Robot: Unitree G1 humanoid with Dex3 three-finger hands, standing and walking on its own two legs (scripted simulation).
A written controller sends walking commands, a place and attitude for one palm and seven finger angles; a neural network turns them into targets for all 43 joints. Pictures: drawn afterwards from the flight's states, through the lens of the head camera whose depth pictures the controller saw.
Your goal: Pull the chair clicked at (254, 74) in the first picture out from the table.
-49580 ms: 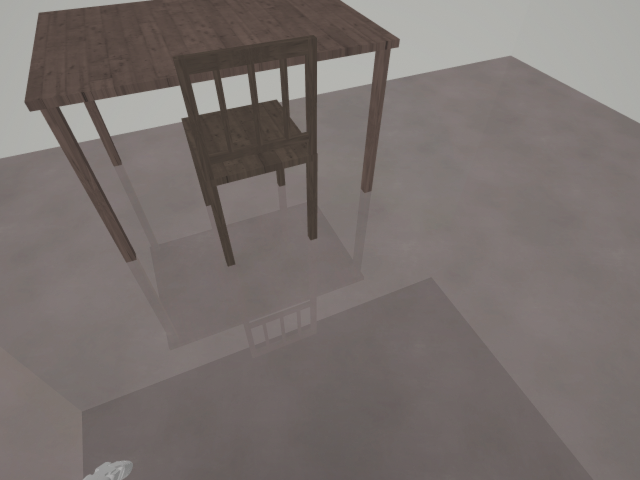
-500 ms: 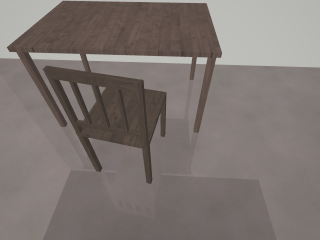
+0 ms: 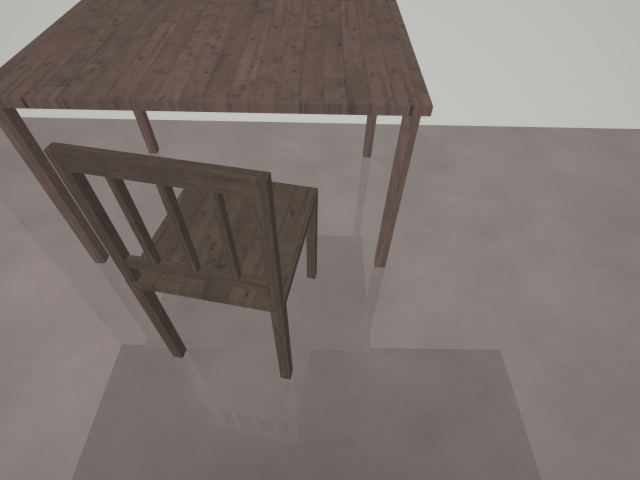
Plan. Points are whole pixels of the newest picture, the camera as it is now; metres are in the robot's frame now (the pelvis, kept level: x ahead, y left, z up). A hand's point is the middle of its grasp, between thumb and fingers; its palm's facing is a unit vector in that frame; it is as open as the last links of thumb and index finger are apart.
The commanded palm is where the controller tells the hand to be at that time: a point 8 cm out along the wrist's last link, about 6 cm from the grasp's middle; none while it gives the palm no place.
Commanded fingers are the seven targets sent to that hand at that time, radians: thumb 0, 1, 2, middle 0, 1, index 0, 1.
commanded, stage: take the last steps up to it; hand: left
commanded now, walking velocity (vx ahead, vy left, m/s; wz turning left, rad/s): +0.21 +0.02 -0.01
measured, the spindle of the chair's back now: (181, 230) +0.58 +0.29 -0.11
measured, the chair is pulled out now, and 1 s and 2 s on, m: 0.24 0.24 0.24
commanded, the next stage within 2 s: come to a stop and stand still in 0.24 s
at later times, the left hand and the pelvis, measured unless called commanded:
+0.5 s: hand (206, 478) +0.16 +0.17 -0.17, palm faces +0.08 -0.98 -0.20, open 7.2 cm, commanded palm none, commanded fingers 0.00 0.90 0.90 -0.20 -0.30 -0.20 -0.30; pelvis +0.14 -0.02 +0.00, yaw +2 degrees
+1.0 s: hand (193, 474) +0.17 +0.19 -0.19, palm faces +0.06 -0.97 -0.25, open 7.4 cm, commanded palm none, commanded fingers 0.00 0.90 0.90 -0.20 -0.30 -0.20 -0.30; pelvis +0.14 +0.00 -0.02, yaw +1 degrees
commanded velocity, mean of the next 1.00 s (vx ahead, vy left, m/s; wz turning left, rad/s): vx -0.05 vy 0.02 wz -0.01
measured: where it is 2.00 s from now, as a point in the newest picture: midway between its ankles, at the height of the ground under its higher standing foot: outside the picture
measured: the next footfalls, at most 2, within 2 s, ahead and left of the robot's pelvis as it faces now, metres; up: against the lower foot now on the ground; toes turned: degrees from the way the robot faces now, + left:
right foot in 0.12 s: +0.16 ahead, -0.11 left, +0.00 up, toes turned +0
left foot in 0.34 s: +0.19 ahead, +0.15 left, +0.00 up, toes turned -7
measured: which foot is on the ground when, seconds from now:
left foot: down 0.00-0.12, up 0.14-0.32, down 0.34-1.00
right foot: up 0.00-0.10, down 0.12-1.00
